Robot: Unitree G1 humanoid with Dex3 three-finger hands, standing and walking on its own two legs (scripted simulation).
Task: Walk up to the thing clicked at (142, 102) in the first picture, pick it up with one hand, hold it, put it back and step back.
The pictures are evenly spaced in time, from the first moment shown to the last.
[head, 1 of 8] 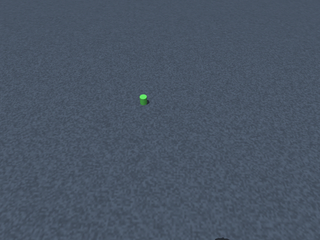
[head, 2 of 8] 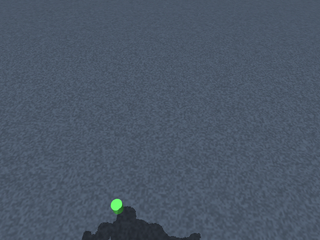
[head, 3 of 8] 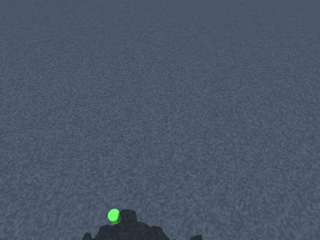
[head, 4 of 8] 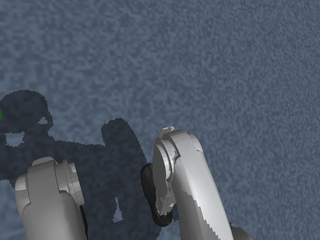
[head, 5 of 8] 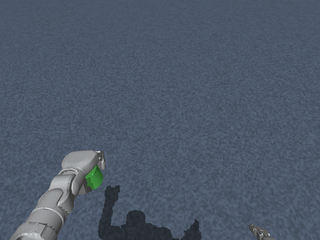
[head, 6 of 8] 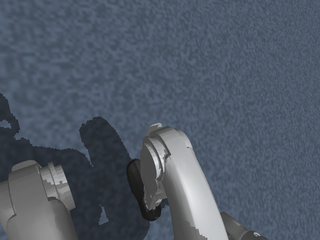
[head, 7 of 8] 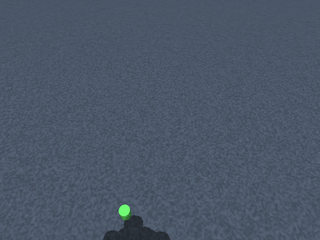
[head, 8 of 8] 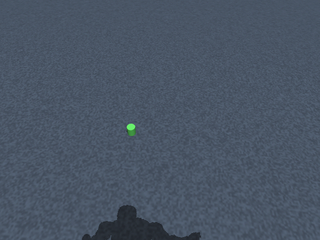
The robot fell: no
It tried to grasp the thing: yes
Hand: left
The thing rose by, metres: 0.69
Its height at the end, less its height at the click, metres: +0.00
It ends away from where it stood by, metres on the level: 0.01
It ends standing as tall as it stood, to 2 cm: yes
